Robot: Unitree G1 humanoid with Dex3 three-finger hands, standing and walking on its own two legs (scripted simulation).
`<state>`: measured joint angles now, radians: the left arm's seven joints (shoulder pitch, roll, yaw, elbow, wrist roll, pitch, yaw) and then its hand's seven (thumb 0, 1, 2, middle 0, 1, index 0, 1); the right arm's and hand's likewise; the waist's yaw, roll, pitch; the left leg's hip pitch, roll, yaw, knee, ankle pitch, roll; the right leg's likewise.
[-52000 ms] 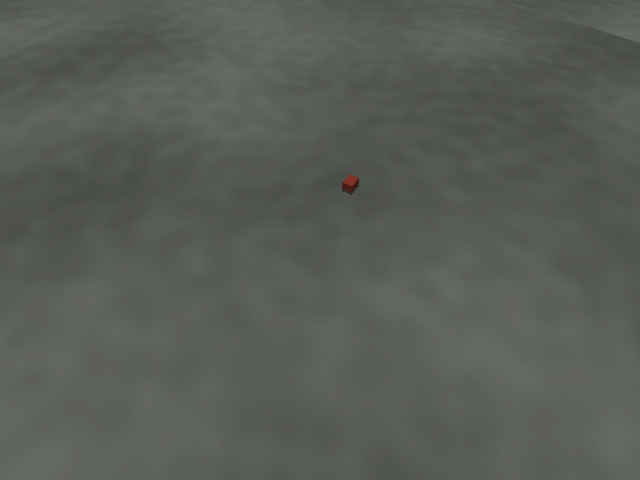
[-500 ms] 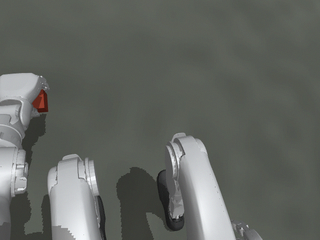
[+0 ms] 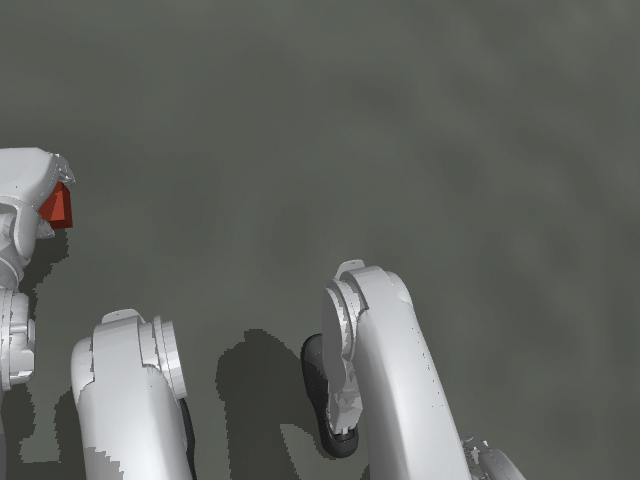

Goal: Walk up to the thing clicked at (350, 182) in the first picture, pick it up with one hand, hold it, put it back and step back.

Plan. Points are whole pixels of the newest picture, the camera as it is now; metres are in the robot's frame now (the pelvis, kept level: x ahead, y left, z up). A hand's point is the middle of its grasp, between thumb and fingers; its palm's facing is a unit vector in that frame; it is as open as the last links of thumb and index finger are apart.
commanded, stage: lower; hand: left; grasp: from above
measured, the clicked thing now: (34, 207) +0.48 +0.27 -0.22
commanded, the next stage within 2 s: rest in 0.02 s
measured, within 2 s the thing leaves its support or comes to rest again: rests again in 1.06 s
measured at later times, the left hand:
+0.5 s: hand (50, 214) +0.47 +0.26 -0.24, palm faces -0.48 -0.08 -0.87, open 8.0 cm
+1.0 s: hand (56, 217) +0.47 +0.26 -0.26, palm faces -0.46 -0.10 -0.88, open 8.0 cm
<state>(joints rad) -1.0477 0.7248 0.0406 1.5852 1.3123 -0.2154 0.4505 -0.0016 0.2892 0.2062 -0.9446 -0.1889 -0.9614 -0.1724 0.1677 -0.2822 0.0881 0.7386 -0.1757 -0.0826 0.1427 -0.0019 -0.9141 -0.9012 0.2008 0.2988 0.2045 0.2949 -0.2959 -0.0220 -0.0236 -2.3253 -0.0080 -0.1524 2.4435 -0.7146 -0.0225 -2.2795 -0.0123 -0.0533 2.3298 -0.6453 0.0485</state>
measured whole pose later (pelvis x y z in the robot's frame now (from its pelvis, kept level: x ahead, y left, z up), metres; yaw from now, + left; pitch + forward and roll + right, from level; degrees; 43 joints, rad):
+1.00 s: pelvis +0.00 +0.01 -0.02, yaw -5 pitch +30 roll -13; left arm -1.07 0.90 0.13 1.76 1.36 -0.23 0.63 0.00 0.30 0.13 -0.97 -0.14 -0.98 -0.12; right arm 0.12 -0.32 0.21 0.71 -0.29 -0.19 0.26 0.00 -0.91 -0.90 0.20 0.30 0.20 0.30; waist -0.39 -0.09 0.11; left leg -2.35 -0.01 -0.23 2.56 -0.76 -0.02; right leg -2.28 0.01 -0.11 2.39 -0.65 0.07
